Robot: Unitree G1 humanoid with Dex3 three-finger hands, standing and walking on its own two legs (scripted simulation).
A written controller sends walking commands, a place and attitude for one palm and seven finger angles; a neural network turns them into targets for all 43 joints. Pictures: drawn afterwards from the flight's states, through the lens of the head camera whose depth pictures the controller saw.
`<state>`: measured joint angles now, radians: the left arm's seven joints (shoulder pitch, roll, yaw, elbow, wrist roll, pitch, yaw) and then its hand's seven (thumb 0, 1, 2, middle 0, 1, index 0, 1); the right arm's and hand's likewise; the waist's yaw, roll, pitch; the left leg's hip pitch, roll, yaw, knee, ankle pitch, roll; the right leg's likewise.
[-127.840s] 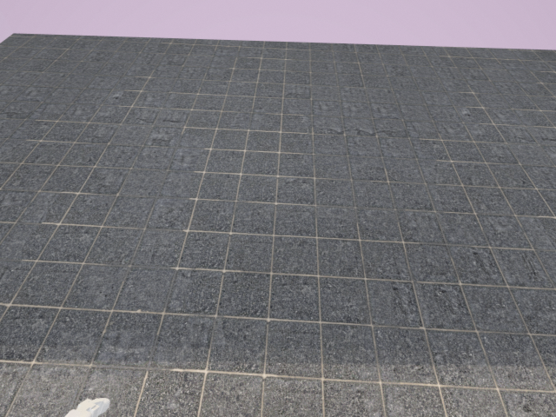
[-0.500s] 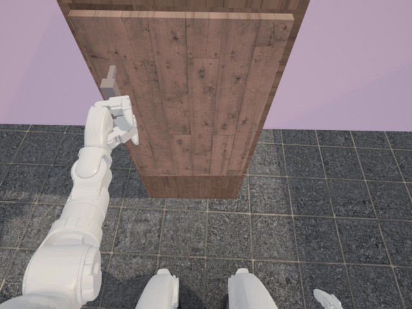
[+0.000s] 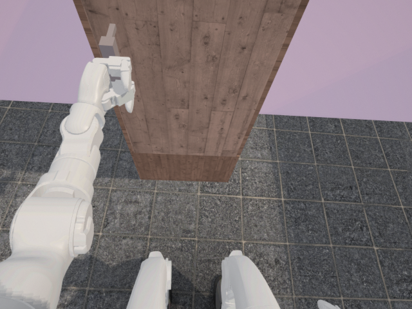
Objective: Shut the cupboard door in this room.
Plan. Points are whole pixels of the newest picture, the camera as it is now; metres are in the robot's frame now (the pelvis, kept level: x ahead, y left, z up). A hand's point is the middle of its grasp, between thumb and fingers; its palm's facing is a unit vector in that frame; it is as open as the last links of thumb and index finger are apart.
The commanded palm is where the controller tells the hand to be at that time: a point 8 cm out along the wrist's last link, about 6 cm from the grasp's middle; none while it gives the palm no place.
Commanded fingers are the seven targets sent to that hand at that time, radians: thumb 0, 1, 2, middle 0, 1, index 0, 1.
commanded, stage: pull the fist back off the door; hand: left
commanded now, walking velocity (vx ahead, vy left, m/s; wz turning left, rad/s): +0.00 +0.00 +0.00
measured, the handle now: (118, 66) +0.58 +0.16 +0.07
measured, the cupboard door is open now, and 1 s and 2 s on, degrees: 0 0 0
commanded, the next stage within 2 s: draw the hand back to the body in 0.88 s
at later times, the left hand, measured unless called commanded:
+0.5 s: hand (143, 91) +0.50 +0.10 +0.08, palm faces +0.00 -1.00 -0.04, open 3.2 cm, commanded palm +0.47 +0.14 +0.08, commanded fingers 0.00 0.90 0.90 -1.30 -1.50 -1.30 -1.50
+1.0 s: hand (144, 116) +0.45 +0.10 +0.08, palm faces +0.00 -1.00 -0.02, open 3.1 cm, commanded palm +0.42 +0.15 +0.08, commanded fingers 0.00 0.90 0.90 -1.30 -1.50 -1.30 -1.50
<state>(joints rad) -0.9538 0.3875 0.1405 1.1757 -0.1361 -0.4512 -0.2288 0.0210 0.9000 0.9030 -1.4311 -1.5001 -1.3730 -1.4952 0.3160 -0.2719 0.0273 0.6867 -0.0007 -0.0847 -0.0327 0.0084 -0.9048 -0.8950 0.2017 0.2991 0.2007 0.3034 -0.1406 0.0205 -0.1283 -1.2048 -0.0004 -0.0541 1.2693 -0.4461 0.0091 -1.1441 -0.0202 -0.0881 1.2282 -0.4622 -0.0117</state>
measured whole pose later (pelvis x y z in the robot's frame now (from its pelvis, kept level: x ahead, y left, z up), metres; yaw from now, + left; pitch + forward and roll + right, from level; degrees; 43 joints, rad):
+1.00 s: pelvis +0.07 -0.01 +0.04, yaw -2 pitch +18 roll -1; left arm -0.32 0.14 0.08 0.60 -0.11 -0.48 0.02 0.02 0.90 0.90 -1.30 -1.50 -1.30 -1.50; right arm 0.24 -0.23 -0.01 0.59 -0.01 -0.01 0.00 0.01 -0.91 -0.90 0.20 0.30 0.20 0.30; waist -0.04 0.02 -0.14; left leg -0.92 0.00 -0.02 1.11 -0.51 0.00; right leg -0.90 0.01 -0.03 1.09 -0.52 -0.02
